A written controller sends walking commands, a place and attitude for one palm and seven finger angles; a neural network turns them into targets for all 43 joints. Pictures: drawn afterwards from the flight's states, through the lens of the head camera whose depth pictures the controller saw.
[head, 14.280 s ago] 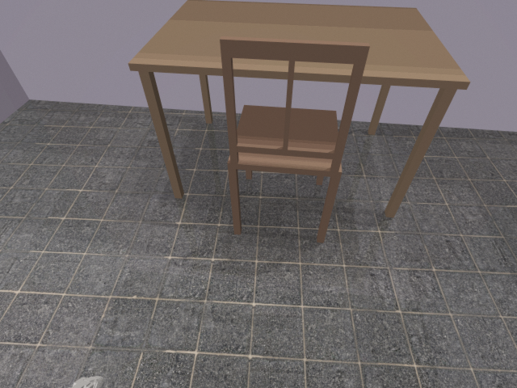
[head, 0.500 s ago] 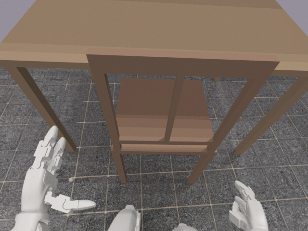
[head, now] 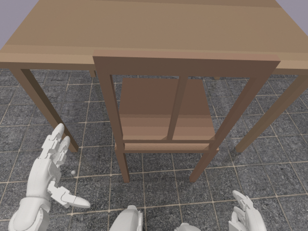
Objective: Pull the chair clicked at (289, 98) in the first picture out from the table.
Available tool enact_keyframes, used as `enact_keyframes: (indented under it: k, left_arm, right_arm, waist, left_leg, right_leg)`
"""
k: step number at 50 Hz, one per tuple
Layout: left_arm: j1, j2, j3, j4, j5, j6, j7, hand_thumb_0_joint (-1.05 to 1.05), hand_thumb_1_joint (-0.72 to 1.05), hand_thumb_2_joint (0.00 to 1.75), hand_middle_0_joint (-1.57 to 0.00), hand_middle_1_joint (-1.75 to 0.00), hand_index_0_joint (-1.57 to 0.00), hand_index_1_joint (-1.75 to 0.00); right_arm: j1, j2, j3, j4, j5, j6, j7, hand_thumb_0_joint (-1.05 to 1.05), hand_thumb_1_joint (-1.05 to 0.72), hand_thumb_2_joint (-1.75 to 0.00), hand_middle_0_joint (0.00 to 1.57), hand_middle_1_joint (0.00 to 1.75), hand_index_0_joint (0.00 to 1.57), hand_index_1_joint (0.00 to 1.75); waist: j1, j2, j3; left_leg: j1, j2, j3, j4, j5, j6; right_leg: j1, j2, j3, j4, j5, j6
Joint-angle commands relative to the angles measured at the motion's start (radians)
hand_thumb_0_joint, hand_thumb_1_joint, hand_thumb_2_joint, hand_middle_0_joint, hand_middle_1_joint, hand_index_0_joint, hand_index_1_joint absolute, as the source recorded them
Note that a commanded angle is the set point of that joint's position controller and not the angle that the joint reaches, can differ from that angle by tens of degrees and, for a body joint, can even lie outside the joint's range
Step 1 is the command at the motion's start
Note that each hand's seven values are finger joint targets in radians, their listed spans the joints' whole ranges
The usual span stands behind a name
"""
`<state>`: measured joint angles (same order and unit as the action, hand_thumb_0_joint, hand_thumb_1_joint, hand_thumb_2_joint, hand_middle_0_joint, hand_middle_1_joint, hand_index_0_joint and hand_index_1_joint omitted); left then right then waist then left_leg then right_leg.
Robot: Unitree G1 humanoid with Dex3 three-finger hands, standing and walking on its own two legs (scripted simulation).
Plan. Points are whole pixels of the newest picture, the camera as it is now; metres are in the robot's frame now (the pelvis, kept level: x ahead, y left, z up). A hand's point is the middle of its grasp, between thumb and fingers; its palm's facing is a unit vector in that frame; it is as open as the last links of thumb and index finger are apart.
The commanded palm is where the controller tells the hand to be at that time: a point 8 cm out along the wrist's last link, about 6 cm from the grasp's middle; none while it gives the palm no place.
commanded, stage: raise the hand toward the chair's back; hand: left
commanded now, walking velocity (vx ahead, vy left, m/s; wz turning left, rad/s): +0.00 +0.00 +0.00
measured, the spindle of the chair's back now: (175, 112) +0.45 -0.04 +0.01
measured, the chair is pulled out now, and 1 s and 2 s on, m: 0.00 0.00 0.00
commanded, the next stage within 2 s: aim the fingers beside a spindle in 0.38 s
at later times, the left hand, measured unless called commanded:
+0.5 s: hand (78, 167) +0.26 +0.19 +0.04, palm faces +0.10 -0.99 -0.05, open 16.9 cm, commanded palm +0.23 +0.24 +0.04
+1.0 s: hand (96, 164) +0.27 +0.16 +0.02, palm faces +0.05 -1.00 -0.04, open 16.9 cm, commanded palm +0.25 +0.22 +0.02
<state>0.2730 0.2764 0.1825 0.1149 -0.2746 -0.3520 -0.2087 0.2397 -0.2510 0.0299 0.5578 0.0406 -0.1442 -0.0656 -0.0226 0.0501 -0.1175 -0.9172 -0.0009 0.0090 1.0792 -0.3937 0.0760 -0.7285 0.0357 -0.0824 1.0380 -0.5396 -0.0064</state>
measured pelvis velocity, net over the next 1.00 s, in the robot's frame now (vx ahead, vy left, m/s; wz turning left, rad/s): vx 0.01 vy -0.03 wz -0.01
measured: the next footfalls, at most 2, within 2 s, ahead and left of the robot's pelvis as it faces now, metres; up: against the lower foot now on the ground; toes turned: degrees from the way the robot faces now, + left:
none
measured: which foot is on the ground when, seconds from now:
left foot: down 0.00-1.00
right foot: down 0.00-1.00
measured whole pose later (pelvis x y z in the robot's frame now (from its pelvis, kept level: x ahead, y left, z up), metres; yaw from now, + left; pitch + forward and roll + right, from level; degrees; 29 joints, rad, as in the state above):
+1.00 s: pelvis +0.01 -0.03 -0.02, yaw +0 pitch +17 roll -3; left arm 0.19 0.23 0.15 0.19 -0.25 -0.44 -0.17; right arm 0.21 -0.25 0.01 0.57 0.02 -0.13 -0.05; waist -0.02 0.04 -0.14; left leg -1.01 0.02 0.00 1.16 -0.44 0.04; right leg -0.84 0.05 -0.09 1.14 -0.60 -0.04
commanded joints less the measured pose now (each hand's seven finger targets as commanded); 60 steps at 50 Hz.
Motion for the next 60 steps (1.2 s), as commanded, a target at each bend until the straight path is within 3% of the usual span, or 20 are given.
enact_keyframes:
  k: [1,4,6,9,13,16,21,24,29,32,33,36,40,46,47,51,54,56,58,60]
  left_arm:
    - [-0.037,0.162,0.115,-0.268,-0.013,-0.102,0.041,0.00,-0.50,0.30,-0.06,-0.08,-0.06,-0.08]
    - [-0.071,0.117,0.090,-0.231,-0.002,-0.143,0.068,0.00,-0.50,0.30,-0.06,-0.08,-0.06,-0.08]
    - [-0.078,0.122,0.089,-0.178,0.009,-0.149,0.067,0.00,-0.50,0.30,-0.06,-0.08,-0.06,-0.08]
    - [-0.070,0.103,0.058,-0.168,0.002,-0.138,0.030,0.00,-0.50,0.30,-0.06,-0.08,-0.06,-0.08]
    - [-0.039,0.130,0.068,-0.251,-0.012,-0.118,0.003,0.00,-0.50,0.30,-0.06,-0.08,-0.06,-0.08]
    - [-0.031,0.146,0.096,-0.249,-0.014,-0.118,0.023,0.00,-0.50,0.30,-0.06,-0.08,-0.06,-0.08]
    - [-0.079,0.121,0.095,-0.177,-0.010,-0.136,0.036,0.00,-0.50,0.30,-0.06,-0.08,-0.06,-0.08]
    - [-0.083,0.098,0.066,-0.176,-0.015,-0.132,0.008,0.00,-0.50,0.30,-0.06,-0.08,-0.06,-0.08]
    - [-0.079,0.117,0.066,-0.205,-0.019,-0.129,-0.020,0.00,-0.50,0.30,-0.06,-0.08,-0.06,-0.08]
    - [-0.091,0.121,0.080,-0.204,-0.017,-0.139,-0.002,0.00,-0.50,0.30,-0.06,-0.08,-0.06,-0.08]
    - [-0.111,0.101,0.061,-0.202,-0.015,-0.145,0.004,0.00,-0.50,0.30,-0.06,-0.08,-0.06,-0.08]
    - [-0.080,0.107,0.073,-0.182,-0.007,-0.155,0.027,0.00,-0.50,0.30,-0.06,-0.08,-0.06,-0.08]
    - [-0.120,0.069,0.018,-0.166,0.009,-0.156,0.035,0.00,-0.50,0.30,-0.06,-0.08,-0.06,-0.08]
    - [-0.179,0.118,0.063,-0.137,0.016,-0.157,0.048,0.00,-0.50,0.30,-0.06,-0.08,-0.06,-0.08]
    - [-0.197,0.095,0.044,-0.145,0.015,-0.161,0.049,0.00,-0.50,0.30,-0.06,-0.08,-0.06,-0.08]
    - [-0.188,0.098,0.046,-0.158,0.016,-0.175,0.064,0.00,-0.50,0.30,-0.06,-0.08,-0.06,-0.08]
    - [-0.199,0.062,0.007,-0.131,0.023,-0.166,0.069,0.00,-0.50,0.30,-0.06,-0.08,-0.06,-0.08]
    - [-0.188,0.054,0.001,-0.078,0.026,-0.150,0.066,0.00,-0.50,0.30,-0.06,-0.08,-0.06,-0.08]
    - [-0.187,0.031,-0.028,-0.081,0.031,-0.147,0.063,0.00,-0.50,0.30,-0.06,-0.08,-0.06,-0.08]
    - [-0.189,0.044,-0.011,-0.086,0.031,-0.147,0.070,0.00,-0.50,0.30,-0.06,-0.08,-0.06,-0.08]
  right_arm:
    - [-0.047,-0.146,-0.065,-0.154,-0.010,-0.070,-0.016,0.00,-0.90,-0.90,0.20,0.30,0.20,0.30]
    - [-0.052,-0.141,-0.064,-0.138,-0.018,-0.072,-0.006,0.00,-0.90,-0.90,0.20,0.30,0.20,0.30]
    - [-0.050,-0.147,-0.065,-0.129,-0.020,-0.070,-0.002,0.00,-0.90,-0.90,0.20,0.30,0.20,0.30]
    - [-0.048,-0.153,-0.070,-0.141,-0.013,-0.070,0.001,0.00,-0.90,-0.90,0.20,0.30,0.20,0.30]
    - [-0.040,-0.151,-0.073,-0.156,-0.006,-0.072,-0.004,0.00,-0.90,-0.90,0.20,0.30,0.20,0.30]
    - [-0.042,-0.143,-0.071,-0.145,-0.009,-0.068,-0.009,0.00,-0.90,-0.90,0.20,0.30,0.20,0.30]
    - [-0.047,-0.141,-0.071,-0.129,-0.012,-0.062,-0.007,0.00,-0.90,-0.90,0.20,0.30,0.20,0.30]
    - [-0.048,-0.143,-0.071,-0.139,-0.010,-0.062,-0.004,0.00,-0.90,-0.90,0.20,0.30,0.20,0.30]
    - [-0.048,-0.139,-0.072,-0.142,-0.007,-0.063,-0.007,0.00,-0.90,-0.90,0.20,0.30,0.20,0.30]
    - [-0.051,-0.136,-0.072,-0.136,-0.012,-0.061,-0.008,0.00,-0.90,-0.90,0.20,0.30,0.20,0.30]
    - [-0.052,-0.134,-0.070,-0.134,-0.013,-0.061,-0.006,0.00,-0.90,-0.90,0.20,0.30,0.20,0.30]
    - [-0.058,-0.135,-0.074,-0.133,-0.016,-0.059,-0.002,0.00,-0.90,-0.90,0.20,0.30,0.20,0.30]
    - [-0.058,-0.138,-0.073,-0.137,-0.015,-0.054,0.003,0.00,-0.90,-0.90,0.20,0.30,0.20,0.30]
    - [-0.055,-0.142,-0.073,-0.133,-0.018,-0.038,0.001,0.00,-0.90,-0.90,0.20,0.30,0.20,0.30]
    - [-0.061,-0.137,-0.072,-0.134,-0.018,-0.037,0.002,0.00,-0.90,-0.90,0.20,0.30,0.20,0.30]
    - [-0.061,-0.136,-0.072,-0.131,-0.020,-0.033,0.007,0.00,-0.90,-0.90,0.20,0.30,0.20,0.30]
    - [-0.057,-0.135,-0.073,-0.129,-0.020,-0.029,0.011,0.00,-0.90,-0.90,0.20,0.30,0.20,0.30]
    - [-0.050,-0.139,-0.073,-0.125,-0.020,-0.022,0.011,0.00,-0.90,-0.90,0.20,0.30,0.20,0.30]
    - [-0.055,-0.139,-0.073,-0.134,-0.018,-0.017,0.015,0.00,-0.90,-0.90,0.20,0.30,0.20,0.30]
    - [-0.053,-0.141,-0.076,-0.139,-0.018,-0.012,0.015,0.00,-0.90,-0.90,0.20,0.30,0.20,0.30]
  waist:
    - [0.017,0.018,-0.229]
    - [0.000,0.037,-0.174]
    - [-0.005,0.030,-0.144]
    - [-0.004,0.041,-0.198]
    - [0.011,0.046,-0.288]
    - [0.007,0.010,-0.250]
    - [-0.007,-0.014,-0.182]
    - [-0.004,0.004,-0.221]
    - [0.001,0.013,-0.267]
    - [0.003,0.019,-0.250]
    - [-0.007,0.002,-0.244]
    - [0.004,0.002,-0.238]
    - [-0.009,-0.002,-0.245]
    - [-0.001,-0.022,-0.271]
    - [-0.003,-0.010,-0.283]
    - [0.005,0.022,-0.317]
    - [-0.007,0.008,-0.305]
    - [-0.016,-0.040,-0.276]
    - [-0.012,-0.030,-0.280]
    - [-0.004,-0.028,-0.282]
  left_leg:
    - [0.379,0.047,-0.157,-0.233,0.050,-0.062]
    - [0.345,0.048,-0.156,-0.215,0.022,-0.066]
    - [0.303,0.044,-0.153,-0.210,-0.024,-0.063]
    - [0.317,0.038,-0.129,-0.189,0.014,-0.059]
    - [0.382,0.038,-0.110,-0.180,0.143,-0.053]
    - [0.354,0.037,-0.106,-0.171,0.160,-0.049]
    - [0.282,0.030,-0.093,-0.140,0.118,-0.046]
    - [0.288,0.026,-0.081,-0.132,0.127,-0.045]
    - [0.304,0.024,-0.070,-0.111,0.188,-0.041]
    - [0.285,0.025,-0.074,-0.104,0.183,-0.041]
    - [0.285,0.027,-0.079,-0.103,0.177,-0.042]
    - [0.261,0.025,-0.077,-0.096,0.158,-0.042]
    - [0.250,0.026,-0.078,-0.086,0.127,-0.042]
    - [0.199,0.024,-0.069,-0.063,0.104,-0.039]
    - [0.210,0.023,-0.066,-0.061,0.112,-0.038]
    - [0.229,0.024,-0.066,-0.053,0.145,-0.039]
    - [0.227,0.027,-0.067,-0.048,0.147,-0.040]
    - [0.190,0.028,-0.068,-0.039,0.127,-0.037]
    - [0.190,0.025,-0.068,-0.042,0.121,-0.039]
    - [0.192,0.026,-0.070,-0.045,0.120,-0.041]
  right_leg:
    - [-0.055,0.000,0.005,-0.163,0.106,-0.023]
    - [-0.116,-0.005,0.002,-0.138,0.088,-0.022]
    - [-0.129,-0.005,0.005,-0.136,0.066,-0.023]
    - [-0.104,-0.008,0.016,-0.143,0.088,-0.024]
    - [-0.029,-0.008,0.024,-0.160,0.167,-0.023]
    - [-0.026,-0.003,0.021,-0.162,0.188,-0.020]
    - [-0.068,-0.005,0.029,-0.151,0.173,-0.018]
    - [-0.048,-0.010,0.039,-0.151,0.189,-0.017]
    - [-0.017,-0.013,0.053,-0.145,0.262,-0.014]
    - [-0.035,-0.012,0.048,-0.134,0.252,-0.017]
    - [-0.054,-0.012,0.042,-0.128,0.243,-0.015]
    - [-0.060,-0.011,0.046,-0.123,0.221,-0.018]
    - [-0.093,-0.014,0.048,-0.112,0.191,-0.015]
    - [-0.083,-0.012,0.067,-0.103,0.172,-0.014]
    - [-0.083,-0.013,0.069,-0.100,0.182,-0.014]
    - [-0.078,-0.011,0.067,-0.087,0.211,-0.017]
    - [-0.101,-0.013,0.062,-0.081,0.220,-0.013]
    - [-0.110,-0.012,0.065,-0.084,0.212,-0.009]
    - [-0.115,-0.014,0.062,-0.078,0.205,-0.011]
    - [-0.117,-0.013,0.056,-0.073,0.197,-0.015]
